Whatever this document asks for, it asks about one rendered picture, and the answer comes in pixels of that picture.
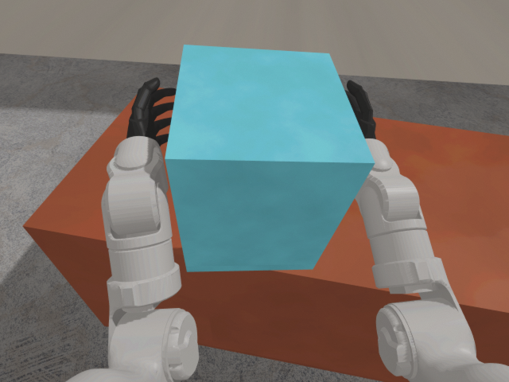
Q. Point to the carton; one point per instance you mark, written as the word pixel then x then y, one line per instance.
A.
pixel 264 158

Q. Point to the robot right upper arm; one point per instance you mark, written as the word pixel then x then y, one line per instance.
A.
pixel 427 340

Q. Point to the left robot hand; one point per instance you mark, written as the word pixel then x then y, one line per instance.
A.
pixel 141 122

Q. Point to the right robot hand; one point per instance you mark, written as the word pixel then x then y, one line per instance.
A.
pixel 362 108

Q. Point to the right robot forearm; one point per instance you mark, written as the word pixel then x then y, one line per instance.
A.
pixel 395 226

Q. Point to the left robot forearm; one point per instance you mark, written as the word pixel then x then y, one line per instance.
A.
pixel 138 231

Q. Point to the robot left upper arm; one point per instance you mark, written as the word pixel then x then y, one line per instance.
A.
pixel 154 346

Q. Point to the pedestal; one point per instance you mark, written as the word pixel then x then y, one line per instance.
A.
pixel 322 318

